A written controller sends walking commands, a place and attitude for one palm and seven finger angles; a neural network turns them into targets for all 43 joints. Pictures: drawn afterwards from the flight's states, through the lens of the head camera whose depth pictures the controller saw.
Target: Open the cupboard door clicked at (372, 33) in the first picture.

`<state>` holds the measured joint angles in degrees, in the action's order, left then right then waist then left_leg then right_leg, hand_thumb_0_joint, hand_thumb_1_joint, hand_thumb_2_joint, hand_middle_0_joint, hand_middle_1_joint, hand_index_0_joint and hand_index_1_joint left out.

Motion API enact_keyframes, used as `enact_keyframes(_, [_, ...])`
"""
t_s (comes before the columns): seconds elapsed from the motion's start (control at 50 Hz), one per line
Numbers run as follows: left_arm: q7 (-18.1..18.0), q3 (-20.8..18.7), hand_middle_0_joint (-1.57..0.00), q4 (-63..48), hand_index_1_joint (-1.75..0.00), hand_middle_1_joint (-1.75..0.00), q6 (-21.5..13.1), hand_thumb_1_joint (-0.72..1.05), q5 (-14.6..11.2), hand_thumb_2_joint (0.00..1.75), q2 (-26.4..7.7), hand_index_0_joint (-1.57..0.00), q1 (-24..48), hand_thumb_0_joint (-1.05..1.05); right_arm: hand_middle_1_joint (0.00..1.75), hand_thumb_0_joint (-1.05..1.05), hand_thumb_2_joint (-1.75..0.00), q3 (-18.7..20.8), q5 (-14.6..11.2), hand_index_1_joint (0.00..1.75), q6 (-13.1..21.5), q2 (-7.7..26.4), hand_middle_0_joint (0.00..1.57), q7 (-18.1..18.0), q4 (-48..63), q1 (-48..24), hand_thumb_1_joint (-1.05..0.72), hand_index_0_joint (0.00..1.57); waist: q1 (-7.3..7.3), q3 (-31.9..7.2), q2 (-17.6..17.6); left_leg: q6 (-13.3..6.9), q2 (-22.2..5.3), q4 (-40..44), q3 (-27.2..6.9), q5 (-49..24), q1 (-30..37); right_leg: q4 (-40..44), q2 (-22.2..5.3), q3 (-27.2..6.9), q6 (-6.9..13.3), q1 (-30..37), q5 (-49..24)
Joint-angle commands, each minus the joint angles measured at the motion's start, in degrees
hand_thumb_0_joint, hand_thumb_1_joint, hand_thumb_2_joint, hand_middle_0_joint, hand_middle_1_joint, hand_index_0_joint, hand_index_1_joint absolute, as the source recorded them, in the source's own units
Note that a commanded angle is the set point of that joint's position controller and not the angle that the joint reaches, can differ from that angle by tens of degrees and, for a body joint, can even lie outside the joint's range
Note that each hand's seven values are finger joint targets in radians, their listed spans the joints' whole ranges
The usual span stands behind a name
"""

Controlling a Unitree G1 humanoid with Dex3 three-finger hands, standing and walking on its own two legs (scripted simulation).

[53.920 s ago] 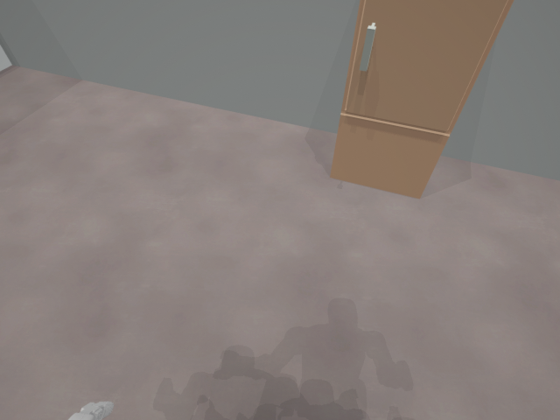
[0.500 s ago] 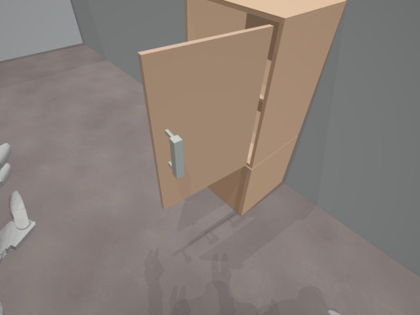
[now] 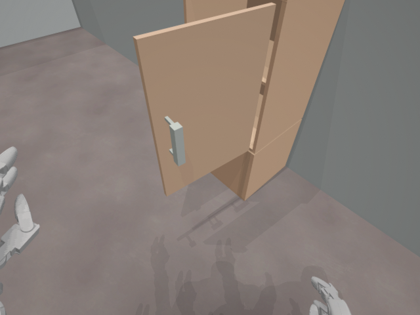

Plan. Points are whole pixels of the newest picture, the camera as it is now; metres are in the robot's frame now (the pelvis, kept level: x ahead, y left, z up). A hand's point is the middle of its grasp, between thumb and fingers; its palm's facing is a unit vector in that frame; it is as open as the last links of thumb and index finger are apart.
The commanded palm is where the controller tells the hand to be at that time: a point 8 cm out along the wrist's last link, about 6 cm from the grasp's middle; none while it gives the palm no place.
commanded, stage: let the arm hang, fingers relaxed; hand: left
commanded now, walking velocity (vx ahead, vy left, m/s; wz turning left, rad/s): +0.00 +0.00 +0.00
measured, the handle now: (173, 140) +0.59 +0.16 -0.05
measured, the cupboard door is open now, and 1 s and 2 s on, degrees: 83 83 83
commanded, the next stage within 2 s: look to check the result in 1.14 s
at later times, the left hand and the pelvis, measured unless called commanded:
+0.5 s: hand out of the picture -0.04 +0.20 -0.17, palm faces +0.06 -0.98 -0.21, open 7.0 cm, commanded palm none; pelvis -0.02 +0.00 +0.00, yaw +2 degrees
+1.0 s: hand out of the picture -0.02 +0.17 -0.17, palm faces +0.04 -0.98 -0.17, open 7.3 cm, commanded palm none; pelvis -0.02 +0.01 +0.01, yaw +1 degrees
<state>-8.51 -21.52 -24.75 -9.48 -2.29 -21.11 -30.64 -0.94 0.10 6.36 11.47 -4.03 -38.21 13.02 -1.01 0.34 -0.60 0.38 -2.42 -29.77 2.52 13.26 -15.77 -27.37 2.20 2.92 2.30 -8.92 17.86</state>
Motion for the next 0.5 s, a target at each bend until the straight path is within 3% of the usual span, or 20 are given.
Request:
enact_keyframes(0.0, [-1.2, -8.2, -0.2, -14.0, -0.3, -0.3, -4.3, 0.9, 0.3, 0.9, -12.9, -0.2, 4.2, 0.0, 0.3, 0.0, -0.9, 2.6, -0.4, 0.3, 3.3, 6.5, 0.2, -1.0, 10.2, -5.7, -0.9, 0.2, 1.11, -4.5, -3.2, -1.6, -2.9, 5.0, -3.9, -15.2, 5.9, 4.8, -4.7, -5.1, -2.1, -0.9, -17.4])
enact_keyframes(0.02, [7.0, 15.3, -0.2, 32.2, -0.3, -0.3, 4.3, 0.9, 5.0, 0.9, -1.1, -0.2, 5.7, 0.0, 0.3, 0.0, -0.9, 6.2, 0.2, 0.3, 4.3, 17.0, 0.2, 4.3, -3.5, -7.8, -0.9, 0.2, 3.11, -1.9, -3.6, -2.6, -4.4, -3.2, -5.4, -24.2, -0.3, -4.8, -8.9, -1.7, -0.7, -5.8, -26.3])
enact_keyframes(0.04, [8.1, 14.6, -0.2, 34.4, -0.3, -0.3, 8.4, 0.9, 4.1, 0.9, 1.1, -0.2, 4.6, 0.0, 0.3, 0.0, -0.9, 6.0, -0.1, 0.3, 0.4, 13.0, 0.2, 4.1, -3.4, -2.6, -0.9, 0.2, 1.92, -5.6, -2.5, -2.5, -4.2, -2.2, -4.0, -25.1, 1.9, -4.5, -7.9, -3.5, -0.4, -4.8, -23.8])
enact_keyframes(0.06, [8.3, 15.9, -0.2, 36.6, -0.3, -0.3, 8.8, 0.9, 4.3, 0.9, 2.6, -0.2, 6.3, 0.0, 0.3, 0.0, -0.9, 5.7, 0.7, 0.3, -0.5, 11.9, 0.2, 3.9, -3.5, -1.7, -0.9, 0.2, 1.55, -7.1, 0.5, -3.3, -5.1, -2.2, -5.3, -23.1, 1.3, -4.9, -7.0, -2.8, -0.3, -4.6, -19.7])
enact_keyframes(0.08, [8.5, 15.9, -0.2, 39.1, -0.3, -0.3, 8.9, 0.9, 4.1, 0.9, 1.8, -0.2, 8.2, 0.0, 0.3, 0.0, -0.9, 4.8, 0.7, 0.3, -1.7, 12.0, 0.2, 3.8, -2.9, -2.0, -0.9, 0.2, 1.17, -6.8, 1.7, -4.4, -5.7, -0.7, -7.7, -19.5, -1.5, -4.5, -6.9, -2.4, -0.4, -3.1, -16.3])
enact_keyframes(0.1, [8.6, 16.0, -0.2, 42.2, -0.3, -0.3, 8.7, 0.9, 4.3, 0.9, 0.5, -0.2, 10.2, 0.0, 0.3, 0.0, -0.9, 4.4, 1.0, 0.3, -2.4, 12.1, 0.2, 3.7, -2.9, -3.2, -0.9, 0.2, 0.77, -6.1, 5.3, -4.7, -5.4, -0.3, -8.7, -17.9, -3.3, -3.5, -6.9, -2.8, -0.2, -1.7, -15.8])
enact_keyframes(0.12, [8.6, 16.1, -0.2, 45.8, -0.3, -0.3, 8.5, 0.9, 4.3, 0.9, -0.7, -0.2, 12.3, 0.0, 0.3, 0.0, -0.9, 4.2, 1.2, 0.3, -2.9, 12.3, 0.2, 3.7, -3.4, -3.9, -0.9, 0.2, 0.73, -6.0, 9.6, -4.2, -4.4, -0.8, -8.5, -17.0, -3.4, -2.4, -7.7, -3.8, 0.3, -0.9, -17.1])
enact_keyframes(0.14, [8.5, 16.3, -0.2, 49.7, -0.3, -0.3, 8.3, 0.9, 4.2, 0.9, -1.4, -0.2, 14.2, 0.0, 0.3, 0.0, -0.9, 4.2, 1.3, 0.3, -3.4, 12.6, 0.2, 3.6, -4.4, -4.6, -0.9, 0.2, 0.94, -6.2, 11.6, -3.5, -3.4, -1.6, -7.4, -16.4, -1.6, -1.1, -9.0, -5.1, 1.0, -1.3, -19.2])
enact_keyframes(0.16, [8.2, 16.7, -0.2, 53.5, -0.3, -0.3, 8.3, 0.9, 4.1, 0.9, -2.3, -0.2, 16.0, 0.0, 0.3, 0.0, -0.9, 4.1, 1.4, 0.3, -4.0, 12.6, 0.2, 3.6, -5.3, -4.9, -0.9, 0.2, 1.25, -5.4, 10.9, -2.9, -2.6, -1.6, -6.6, -16.3, -0.4, -0.5, -10.0, -5.8, 1.8, -1.8, -20.9])
enact_keyframes(0.18, [8.0, 17.3, -0.2, 57.2, -0.3, -0.3, 8.7, 0.9, 3.8, 0.9, -2.1, -0.2, 17.0, 0.0, 0.3, 0.0, -0.9, 3.7, 1.5, 0.3, -4.7, 11.6, 0.2, 3.6, -6.8, -4.8, -0.9, 0.2, 1.48, -4.7, 7.6, -2.5, -2.2, -0.7, -6.0, -15.8, 0.6, 0.0, -10.5, -5.8, 1.9, -2.0, -20.6])
enact_keyframes(0.24, [7.4, 19.0, -0.2, 67.0, -0.3, -0.3, 9.6, 0.9, 3.3, 0.9, -0.1, -0.2, 18.5, 0.0, 0.3, 0.0, -0.9, 2.2, 1.8, 0.3, -6.2, 9.2, 0.2, 3.3, -10.8, -5.0, -0.9, 0.2, 1.42, -2.6, -2.7, -2.2, -2.8, 4.6, -7.1, -13.5, 1.8, 2.5, -8.4, -5.6, 0.5, -1.3, -11.6])
enact_keyframes(0.32, [7.2, 19.7, -0.2, 77.3, -0.3, -0.3, 9.4, 0.9, 2.9, 0.9, 1.7, -0.2, 16.5, 0.0, 0.3, 0.0, -0.9, 1.6, 1.3, 0.3, -6.7, 7.1, 0.2, 2.6, -16.2, -3.3, -0.9, 0.2, 1.34, -1.5, -5.8, -1.8, -2.7, 6.5, -6.7, -9.3, 3.7, 6.9, -8.2, -6.1, 0.6, -0.5, -7.7])
enact_keyframes(0.34, [7.1, 19.0, -0.2, 78.7, -0.3, -0.3, 9.4, 0.9, 3.0, 0.9, 3.2, -0.2, 15.4, 0.0, 0.3, 0.0, -0.9, 1.9, 1.6, 0.3, -6.7, 6.3, 0.2, 2.4, -17.0, -2.6, -0.9, 0.2, 1.11, -1.9, -8.5, -2.0, -2.9, 6.8, -6.7, -8.1, 3.9, 7.9, -8.3, -5.8, 0.8, 0.1, -7.3])
enact_keyframes(0.48, [7.0, 20.2, -0.2, 86.4, -0.3, -0.3, 9.3, 0.9, 2.6, 0.9, 3.9, -0.2, 13.8, 0.0, 0.3, 0.0, -0.9, 2.1, 1.0, 0.3, -7.2, 5.3, 0.2, 2.1, -22.7, 2.5, -0.9, 0.2, 1.74, 1.7, -1.6, -2.1, -3.4, 8.6, -7.1, -4.6, 5.0, 10.7, -8.0, -4.7, 1.0, -2.0, -3.5])
